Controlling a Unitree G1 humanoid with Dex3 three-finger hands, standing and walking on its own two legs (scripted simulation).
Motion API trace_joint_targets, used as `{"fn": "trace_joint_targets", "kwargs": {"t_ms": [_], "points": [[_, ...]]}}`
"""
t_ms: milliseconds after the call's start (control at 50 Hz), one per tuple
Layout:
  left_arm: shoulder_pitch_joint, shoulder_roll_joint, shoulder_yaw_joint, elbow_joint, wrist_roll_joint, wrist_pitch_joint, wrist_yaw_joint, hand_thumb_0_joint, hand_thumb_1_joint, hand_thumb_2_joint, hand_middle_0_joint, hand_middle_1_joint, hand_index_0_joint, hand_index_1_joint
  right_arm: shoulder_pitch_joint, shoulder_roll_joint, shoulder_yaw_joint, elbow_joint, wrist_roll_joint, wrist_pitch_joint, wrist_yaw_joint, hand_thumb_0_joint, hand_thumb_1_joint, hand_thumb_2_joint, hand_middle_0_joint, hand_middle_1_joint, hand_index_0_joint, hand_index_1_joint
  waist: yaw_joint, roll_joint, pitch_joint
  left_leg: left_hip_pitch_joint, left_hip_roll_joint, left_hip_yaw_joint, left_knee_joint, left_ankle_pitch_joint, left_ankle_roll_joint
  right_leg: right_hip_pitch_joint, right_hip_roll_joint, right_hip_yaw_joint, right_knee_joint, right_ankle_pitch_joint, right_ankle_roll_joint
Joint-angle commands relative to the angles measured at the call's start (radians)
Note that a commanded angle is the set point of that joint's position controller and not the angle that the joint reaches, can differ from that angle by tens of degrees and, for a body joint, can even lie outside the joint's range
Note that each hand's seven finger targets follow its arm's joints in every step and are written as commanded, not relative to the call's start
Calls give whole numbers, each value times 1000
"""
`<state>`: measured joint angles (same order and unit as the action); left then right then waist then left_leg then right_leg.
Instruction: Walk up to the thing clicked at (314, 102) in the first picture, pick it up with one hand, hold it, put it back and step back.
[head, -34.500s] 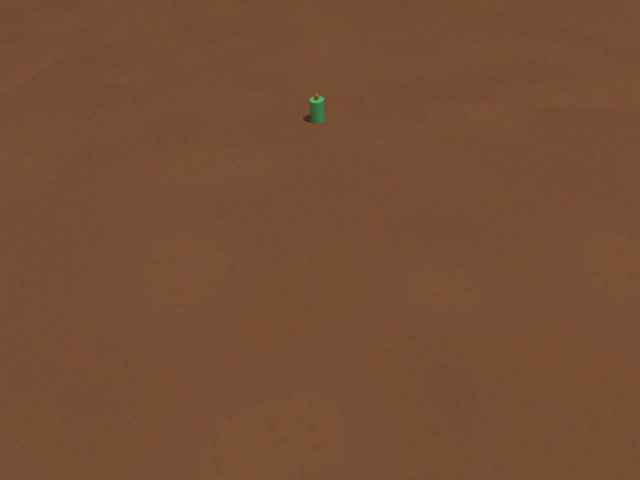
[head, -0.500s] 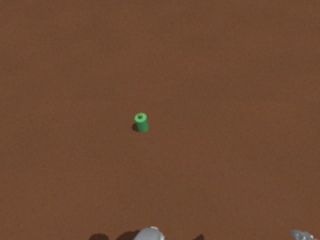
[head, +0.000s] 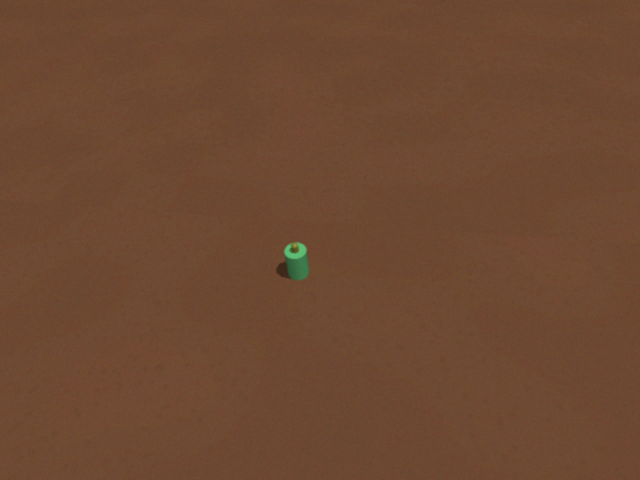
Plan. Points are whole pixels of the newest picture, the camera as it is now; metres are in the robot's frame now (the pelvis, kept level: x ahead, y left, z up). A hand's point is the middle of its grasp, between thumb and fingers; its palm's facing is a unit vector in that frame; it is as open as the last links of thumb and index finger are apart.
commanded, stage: step back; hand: left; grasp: from the side
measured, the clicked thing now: (296, 258) +1.06 +0.20 -0.68
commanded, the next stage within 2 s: stand in 0.54 s
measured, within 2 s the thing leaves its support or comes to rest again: neither
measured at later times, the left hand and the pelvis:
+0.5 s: hand out of the picture +0.15 +0.28 -0.14, palm faces -0.01 -0.93 -0.38, open 7.4 cm; pelvis +0.04 +0.02 +0.00, yaw -1 degrees
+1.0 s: hand out of the picture +0.13 +0.26 -0.14, palm faces -0.04 -0.94 -0.33, open 7.4 cm; pelvis +0.04 +0.01 +0.02, yaw -1 degrees
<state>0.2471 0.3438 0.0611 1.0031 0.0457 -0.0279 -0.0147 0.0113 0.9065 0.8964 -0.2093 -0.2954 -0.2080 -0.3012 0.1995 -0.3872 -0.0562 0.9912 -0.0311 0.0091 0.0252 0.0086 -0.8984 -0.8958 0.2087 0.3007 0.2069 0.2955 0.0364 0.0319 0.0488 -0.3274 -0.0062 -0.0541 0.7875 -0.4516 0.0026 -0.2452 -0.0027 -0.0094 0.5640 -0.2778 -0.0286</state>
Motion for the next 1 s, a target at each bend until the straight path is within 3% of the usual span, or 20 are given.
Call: {"fn": "trace_joint_targets", "kwargs": {"t_ms": [0,40,60,80,100,120,140,200,240,260,280,300,320,340,380,420,520,680,800,980], "points": [[-132,299,62,-101,-6,-24,15,0,900,900,-200,-300,-200,-300,24,-157,-47,-48,-1,-35,-6,0,-900,-900,200,300,200,300,-41,-181,6,75,23,41,-175,40,2,-116,-217,265,-278,-337,-123],[-132,255,39,-99,-12,-11,11,0,900,900,-200,-300,-200,-300,40,-152,-56,-28,-8,-43,-13,0,-900,-900,200,300,200,300,-60,-131,-12,200,-5,46,-337,99,15,-159,-154,172,-164,-236,-80],[-99,224,26,-97,-14,-8,9,0,900,900,-200,-300,-200,-300,39,-172,-62,-28,-15,-48,-19,0,-900,-900,200,300,200,300,-55,-48,-19,254,58,-54,-406,62,26,-213,-113,126,-66,-196,-57],[-102,168,9,-99,-31,-6,6,0,900,900,-200,-300,-200,-300,7,-220,-65,-43,-19,-55,-25,0,-900,-900,200,300,200,300,-51,104,-24,230,231,-342,-531,-128,94,-281,-22,57,75,-184,-4],[-122,228,31,-79,-31,-3,13,0,900,900,-200,-300,-200,-300,-26,-270,-70,-51,-9,-55,-24,0,-900,-900,200,300,200,300,-51,98,17,74,327,-424,-580,-248,182,-195,-11,27,193,-230,6],[-119,247,34,-83,-27,-5,14,0,900,900,-200,-300,-200,-300,-50,-261,-69,-61,-14,-59,-25,0,-900,-900,200,300,200,300,-46,56,44,62,325,-405,-563,-172,204,-191,-27,67,242,-233,5],[-107,230,31,-76,-32,-8,14,0,900,900,-200,-300,-200,-300,-54,-230,-57,-58,-16,-66,-26,0,-900,-900,200,300,200,300,-33,55,42,117,296,-342,-528,-3,191,-206,-35,88,229,-213,4],[-79,212,27,-46,-38,-23,16,0,900,900,-200,-300,-200,-300,-77,-219,-53,-50,-10,-65,-28,0,-900,-900,200,300,200,300,-21,142,-13,152,228,-169,-408,383,147,-91,-35,22,54,-142,5],[-63,191,26,-26,-35,-31,20,0,900,900,-200,-300,-200,-300,-86,-200,-44,-49,9,-51,-29,0,-900,-900,200,300,200,300,-5,137,-52,129,176,-75,-320,596,88,75,-7,-13,-146,81,5],[-50,209,33,-18,-31,-34,28,0,900,900,-200,-300,-200,-300,-85,-176,-36,-51,22,-46,-31,0,-900,-900,200,300,200,300,4,93,-88,89,154,-51,-263,619,58,171,-26,27,-145,206,-7],[-34,255,39,-14,-29,-37,34,0,900,900,-200,-300,-200,-300,-82,-153,-26,-61,30,-44,-33,0,-900,-900,200,300,200,300,4,6,-123,1,109,-27,-212,507,27,246,-105,150,-126,303,-33],[-46,307,44,-12,-31,-36,30,0,900,900,-200,-300,-200,-300,-73,-139,-26,-59,32,-40,-35,0,-900,-900,200,300,200,300,-9,-78,-124,14,48,7,-161,271,8,188,-206,266,-137,247,-105],[-101,317,43,-28,-31,-34,28,0,900,900,-200,-300,-200,-300,-59,-137,-26,-43,22,-37,-38,0,-900,-900,200,300,200,300,-28,-110,-108,41,49,19,-172,155,1,142,-264,304,-136,236,-146],[-135,302,35,-38,-30,-32,28,0,900,900,-200,-300,-200,-300,-64,-149,-30,-30,14,-39,-37,0,-900,-900,200,300,200,300,-37,-111,-84,55,47,16,-201,138,6,96,-264,289,-135,231,-148],[-190,266,21,-49,-34,-27,29,0,900,900,-200,-300,-200,-300,-45,-159,-30,-2,10,-45,-33,0,-900,-900,200,300,200,300,-55,-105,-66,138,84,-13,-309,284,29,21,-193,183,-108,242,-82],[-198,231,13,-36,-39,-22,27,0,900,900,-200,-300,-200,-300,-88,-178,-31,4,11,-53,-29,0,-900,-900,200,300,200,300,-29,-70,-57,125,138,-72,-364,390,61,50,-98,81,-66,235,-21],[-199,207,-4,10,-54,-15,26,0,900,900,-200,-300,-200,-300,-112,-174,-14,26,26,-56,-37,0,-900,-900,200,300,200,300,-32,-42,-90,169,133,-52,-397,586,41,146,-121,99,-103,413,-13],[-237,207,-16,38,-46,-10,27,0,900,900,-200,-300,-200,-300,-155,-165,-3,61,30,-53,-38,0,-900,-900,200,300,200,300,-37,-8,-148,280,142,-24,-458,677,16,216,-123,79,-188,451,7],[-251,205,-20,62,-41,-10,24,0,900,900,-200,-300,-200,-300,-189,-164,1,75,28,-49,-35,0,-900,-900,200,300,200,300,-40,-6,-103,251,138,-17,-514,504,8,206,-126,88,-252,336,15],[-239,217,-22,80,-36,-14,22,0,900,900,-200,-300,-200,-300,-191,-157,8,92,24,-46,-27,0,-900,-900,200,300,200,300,-41,-40,-77,247,138,-24,-548,367,7,153,-128,94,-297,222,11]]}}
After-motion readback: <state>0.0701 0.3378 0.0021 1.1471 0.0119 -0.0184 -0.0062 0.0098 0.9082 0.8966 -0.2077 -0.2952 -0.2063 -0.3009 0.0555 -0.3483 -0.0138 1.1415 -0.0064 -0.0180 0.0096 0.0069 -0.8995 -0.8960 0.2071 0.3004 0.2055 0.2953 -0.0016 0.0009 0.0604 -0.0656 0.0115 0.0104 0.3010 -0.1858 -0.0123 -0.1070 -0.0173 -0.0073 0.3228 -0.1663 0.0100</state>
